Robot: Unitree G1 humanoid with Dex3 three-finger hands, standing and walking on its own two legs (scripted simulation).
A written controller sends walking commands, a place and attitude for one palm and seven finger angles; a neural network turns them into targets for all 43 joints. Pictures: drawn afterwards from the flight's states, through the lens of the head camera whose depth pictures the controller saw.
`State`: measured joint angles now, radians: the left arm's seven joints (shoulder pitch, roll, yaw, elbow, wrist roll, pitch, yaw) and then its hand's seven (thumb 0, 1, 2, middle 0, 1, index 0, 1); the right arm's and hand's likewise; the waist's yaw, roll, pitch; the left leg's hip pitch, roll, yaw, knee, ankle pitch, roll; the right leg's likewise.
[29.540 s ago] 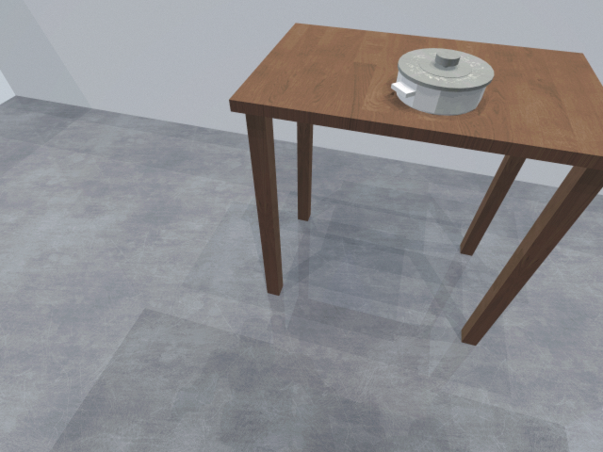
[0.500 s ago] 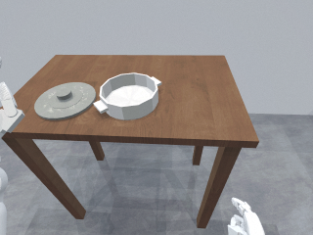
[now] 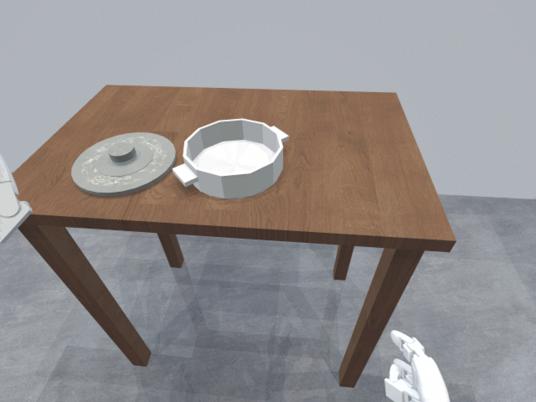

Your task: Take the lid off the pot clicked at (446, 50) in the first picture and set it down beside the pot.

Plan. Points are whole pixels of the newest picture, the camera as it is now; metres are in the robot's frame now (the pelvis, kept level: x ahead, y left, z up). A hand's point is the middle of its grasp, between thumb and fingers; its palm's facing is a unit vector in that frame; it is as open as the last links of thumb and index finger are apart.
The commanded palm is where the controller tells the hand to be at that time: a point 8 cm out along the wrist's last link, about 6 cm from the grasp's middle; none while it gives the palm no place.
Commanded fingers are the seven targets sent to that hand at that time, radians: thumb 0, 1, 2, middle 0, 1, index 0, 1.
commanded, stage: step back with the hand held close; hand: left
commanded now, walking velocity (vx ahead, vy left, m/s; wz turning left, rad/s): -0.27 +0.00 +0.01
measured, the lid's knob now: (122, 151) +0.52 +0.37 +0.10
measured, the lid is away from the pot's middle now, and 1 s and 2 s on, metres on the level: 0.23 0.23 0.23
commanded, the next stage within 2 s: stop stepping back and stand still in 1.00 s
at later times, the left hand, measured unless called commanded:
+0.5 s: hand out of the picture +0.13 +0.25 +0.28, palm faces +0.46 -0.72 -0.52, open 7.4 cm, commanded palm +0.08 +0.32 +0.28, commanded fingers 0.00 0.90 0.90 -0.20 -0.30 -0.20 -0.30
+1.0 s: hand out of the picture +0.02 +0.29 +0.30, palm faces +0.49 -0.79 -0.37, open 7.4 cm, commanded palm -0.03 +0.35 +0.28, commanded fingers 0.00 0.90 0.90 -0.20 -0.30 -0.20 -0.30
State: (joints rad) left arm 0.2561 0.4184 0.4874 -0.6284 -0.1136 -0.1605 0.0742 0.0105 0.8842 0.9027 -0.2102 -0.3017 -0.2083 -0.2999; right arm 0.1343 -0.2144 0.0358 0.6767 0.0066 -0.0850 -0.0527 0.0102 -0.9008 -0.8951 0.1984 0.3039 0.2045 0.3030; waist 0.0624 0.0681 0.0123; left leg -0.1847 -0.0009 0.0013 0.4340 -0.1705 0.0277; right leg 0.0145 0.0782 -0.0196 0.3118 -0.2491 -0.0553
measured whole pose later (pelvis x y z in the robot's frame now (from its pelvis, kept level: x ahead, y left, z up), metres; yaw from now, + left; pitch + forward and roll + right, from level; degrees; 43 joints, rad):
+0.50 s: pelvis -0.06 +0.05 -0.01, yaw -1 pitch +1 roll -3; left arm 0.43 0.58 0.64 -0.87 -0.10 -0.22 0.12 0.01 0.88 0.90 -0.22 -0.30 -0.22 -0.30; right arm 0.20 -0.21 0.00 0.57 0.02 -0.03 -0.04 0.01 -0.90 -0.90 0.20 0.30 0.20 0.30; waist 0.00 0.03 0.02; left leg -0.42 -0.03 0.04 0.52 -0.12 0.08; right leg -0.28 0.02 -0.03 0.52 -0.26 -0.01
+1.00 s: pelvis -0.17 +0.07 -0.01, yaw +0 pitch +4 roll -6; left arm 0.32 0.54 0.61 -0.91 -0.11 -0.22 0.14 0.01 0.88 0.90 -0.21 -0.30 -0.21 -0.30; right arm 0.20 -0.16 -0.02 0.61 -0.01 -0.10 -0.02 0.01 -0.90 -0.90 0.20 0.30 0.20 0.30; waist 0.00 0.02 -0.04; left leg -0.53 0.03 0.05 0.35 0.05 0.04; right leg -0.21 0.08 -0.07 0.64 -0.55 -0.05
